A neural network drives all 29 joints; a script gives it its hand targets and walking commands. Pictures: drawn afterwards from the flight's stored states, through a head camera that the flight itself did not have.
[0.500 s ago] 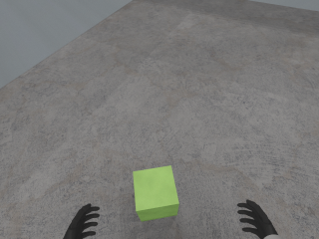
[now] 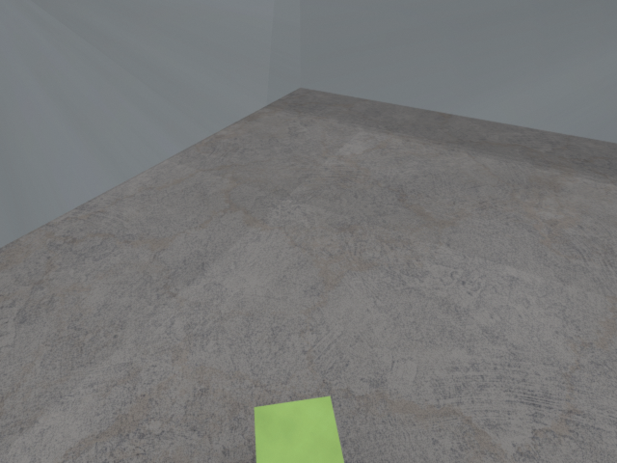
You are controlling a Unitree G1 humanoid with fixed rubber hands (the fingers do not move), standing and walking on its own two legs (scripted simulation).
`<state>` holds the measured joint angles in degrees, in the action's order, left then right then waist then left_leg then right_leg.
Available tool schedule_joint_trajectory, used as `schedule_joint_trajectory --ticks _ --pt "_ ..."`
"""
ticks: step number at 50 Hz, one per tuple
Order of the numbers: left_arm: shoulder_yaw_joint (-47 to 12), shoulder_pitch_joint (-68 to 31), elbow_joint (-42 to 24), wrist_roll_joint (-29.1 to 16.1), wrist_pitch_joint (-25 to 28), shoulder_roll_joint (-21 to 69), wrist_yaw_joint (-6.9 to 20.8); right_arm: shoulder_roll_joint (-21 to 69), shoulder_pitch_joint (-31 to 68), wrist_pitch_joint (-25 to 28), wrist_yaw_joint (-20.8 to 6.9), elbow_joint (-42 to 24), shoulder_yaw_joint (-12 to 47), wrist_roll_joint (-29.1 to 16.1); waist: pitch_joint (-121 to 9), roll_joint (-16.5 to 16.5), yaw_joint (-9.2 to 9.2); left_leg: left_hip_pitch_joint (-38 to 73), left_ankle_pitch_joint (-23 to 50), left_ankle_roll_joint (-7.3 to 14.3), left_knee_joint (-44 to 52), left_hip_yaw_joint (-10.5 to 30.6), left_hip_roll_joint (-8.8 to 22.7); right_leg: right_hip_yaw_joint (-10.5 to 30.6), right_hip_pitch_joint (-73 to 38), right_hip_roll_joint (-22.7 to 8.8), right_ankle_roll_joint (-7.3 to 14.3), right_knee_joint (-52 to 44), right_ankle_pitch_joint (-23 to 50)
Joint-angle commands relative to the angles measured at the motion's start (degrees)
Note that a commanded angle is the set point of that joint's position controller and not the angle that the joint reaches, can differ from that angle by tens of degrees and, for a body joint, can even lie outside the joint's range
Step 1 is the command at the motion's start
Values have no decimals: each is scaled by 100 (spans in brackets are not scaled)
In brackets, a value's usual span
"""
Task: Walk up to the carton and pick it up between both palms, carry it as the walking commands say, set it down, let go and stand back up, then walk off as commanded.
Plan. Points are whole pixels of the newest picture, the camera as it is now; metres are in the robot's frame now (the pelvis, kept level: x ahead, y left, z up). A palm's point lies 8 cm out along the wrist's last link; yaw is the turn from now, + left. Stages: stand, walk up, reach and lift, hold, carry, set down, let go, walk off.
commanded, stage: stand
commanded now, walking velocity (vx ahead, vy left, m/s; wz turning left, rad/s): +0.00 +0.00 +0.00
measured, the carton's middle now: (297, 460) +0.40 +0.05 -0.64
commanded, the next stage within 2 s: walk off in 1.60 s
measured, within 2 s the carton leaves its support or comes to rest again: neither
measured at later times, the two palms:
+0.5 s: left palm out of the picture +0.00 +0.29 -0.12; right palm out of the picture +0.00 -0.27 -0.11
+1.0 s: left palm out of the picture -0.05 +0.29 -0.12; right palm out of the picture -0.04 -0.28 -0.12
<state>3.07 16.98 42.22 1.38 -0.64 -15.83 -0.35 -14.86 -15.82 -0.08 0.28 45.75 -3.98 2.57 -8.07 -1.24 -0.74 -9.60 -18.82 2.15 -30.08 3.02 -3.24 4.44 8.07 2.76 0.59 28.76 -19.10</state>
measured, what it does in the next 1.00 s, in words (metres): shifts its weight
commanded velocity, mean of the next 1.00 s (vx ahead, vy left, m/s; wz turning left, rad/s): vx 0.00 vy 0.00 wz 0.00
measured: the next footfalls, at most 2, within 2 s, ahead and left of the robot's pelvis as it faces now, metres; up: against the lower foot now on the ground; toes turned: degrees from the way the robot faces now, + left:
none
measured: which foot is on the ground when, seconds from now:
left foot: down 0.00-1.00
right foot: down 0.00-1.00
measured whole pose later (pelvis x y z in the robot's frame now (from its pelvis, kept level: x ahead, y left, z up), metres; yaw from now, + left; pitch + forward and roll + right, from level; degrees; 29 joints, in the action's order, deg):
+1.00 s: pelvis -0.07 +0.01 +0.00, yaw +0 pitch -4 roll +0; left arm 1.0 19.1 58.6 1.4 1.9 -17.2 -0.5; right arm -17.8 -14.2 0.8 -0.1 62.9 -2.3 1.2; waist -2.4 0.4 0.1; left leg -11.0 -10.9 2.4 -26.0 2.4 -3.4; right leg 5.0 9.9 2.3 -0.1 25.4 -11.5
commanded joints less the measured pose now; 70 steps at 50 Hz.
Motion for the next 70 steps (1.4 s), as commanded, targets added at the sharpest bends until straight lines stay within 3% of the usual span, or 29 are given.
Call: schedule_joint_trajectory --ticks 1,7,19,38,53,70 --pt "266 -495 -527 7 337 -990 -59 -1019 554 303 65 -564 -294 13 604 182 22 -243 2166 -31 682 544 678 521 404 -542 2 -571 1744" --pt "243 -300 -139 -4 394 -1100 -74 -1179 506 357 93 -199 -282 -9 713 249 32 -186 1881 -23 924 676 760 580 436 -541 30 -602 1593" --pt "142 59 434 28 414 -1210 -73 -1382 366 355 80 515 -211 -32 1108 216 41 -449 443 75 1326 936 805 640 568 -515 93 -681 924" --pt "65 199 994 -3 403 -1316 -74 -1491 445 268 48 1106 -121 -106 1303 238 52 -622 -472 95 1446 1034 826 677 692 -533 194 -824 390" --pt "47 -11 1313 -4 381 -1392 -68 -1511 507 212 10 1354 -50 -158 1358 49 101 -467 -515 96 1288 952 752 828 984 -635 261 -1204 -412" --pt "23 -387 1587 -45 362 -1407 -76 -1487 669 207 23 1489 31 -176 1180 121 93 -258 10 85 1256 918 781 750 674 -709 259 -1257 85"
